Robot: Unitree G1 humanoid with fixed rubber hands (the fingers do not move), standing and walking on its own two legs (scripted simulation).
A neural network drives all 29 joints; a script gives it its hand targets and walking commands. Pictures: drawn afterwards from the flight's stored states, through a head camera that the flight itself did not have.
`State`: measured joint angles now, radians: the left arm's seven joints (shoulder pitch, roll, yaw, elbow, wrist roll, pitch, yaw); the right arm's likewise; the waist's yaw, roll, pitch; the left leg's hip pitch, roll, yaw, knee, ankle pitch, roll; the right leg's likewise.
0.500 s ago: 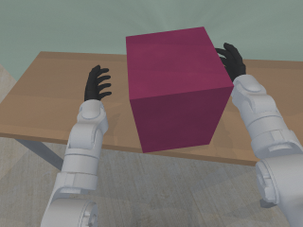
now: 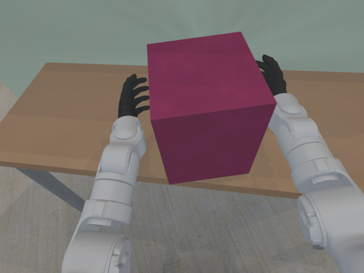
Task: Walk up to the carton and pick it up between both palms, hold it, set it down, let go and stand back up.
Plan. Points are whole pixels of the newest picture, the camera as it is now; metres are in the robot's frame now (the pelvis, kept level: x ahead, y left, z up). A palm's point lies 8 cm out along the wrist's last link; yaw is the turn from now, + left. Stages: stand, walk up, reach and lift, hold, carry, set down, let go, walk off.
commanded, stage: reach and lift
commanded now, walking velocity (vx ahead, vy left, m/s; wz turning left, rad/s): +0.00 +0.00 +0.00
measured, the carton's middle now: (202, 114) +0.47 +0.04 +0.07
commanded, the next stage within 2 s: none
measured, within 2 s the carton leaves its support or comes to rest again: leaves its support in 1.36 s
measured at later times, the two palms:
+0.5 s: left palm (131, 116) +0.40 +0.18 +0.12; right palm (273, 93) +0.49 -0.11 +0.12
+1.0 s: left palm (131, 118) +0.40 +0.17 +0.12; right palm (274, 97) +0.48 -0.11 +0.12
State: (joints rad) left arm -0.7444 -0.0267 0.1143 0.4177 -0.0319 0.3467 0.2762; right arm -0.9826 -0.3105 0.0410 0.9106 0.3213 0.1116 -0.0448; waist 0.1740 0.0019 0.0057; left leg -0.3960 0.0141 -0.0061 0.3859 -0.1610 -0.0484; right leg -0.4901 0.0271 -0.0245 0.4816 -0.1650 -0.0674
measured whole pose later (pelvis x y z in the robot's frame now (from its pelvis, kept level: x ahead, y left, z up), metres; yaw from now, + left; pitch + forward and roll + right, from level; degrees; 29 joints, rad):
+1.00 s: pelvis +0.00 +0.00 +0.00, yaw +0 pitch +10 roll +2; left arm -0.75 -0.16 0.41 0.54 0.19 0.16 0.17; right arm -1.01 -0.12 -0.34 1.04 -0.17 -0.03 0.02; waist 0.14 0.00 -0.05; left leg -0.41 0.02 -0.01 0.39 -0.16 -0.05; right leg -0.50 0.03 -0.02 0.48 -0.16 -0.07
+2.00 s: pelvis -0.01 +0.00 +0.00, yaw +0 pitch +10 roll +2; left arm -0.73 -0.17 0.41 0.65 0.19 -0.02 0.19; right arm -1.00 -0.14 -0.35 1.24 -0.20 -0.32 -0.01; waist 0.15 0.00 -0.09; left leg -0.41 0.02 -0.01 0.39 -0.14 -0.05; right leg -0.50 0.03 -0.02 0.46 -0.13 -0.07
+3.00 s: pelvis -0.03 +0.00 +0.00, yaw +0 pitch +2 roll +2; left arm -0.91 -0.02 0.39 0.64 0.14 0.50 0.11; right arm -0.97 -0.08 -0.22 0.94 0.04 0.24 -0.17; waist 0.05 -0.01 -0.17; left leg -0.29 0.02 -0.01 0.39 -0.14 -0.05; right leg -0.37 0.03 -0.02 0.46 -0.13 -0.07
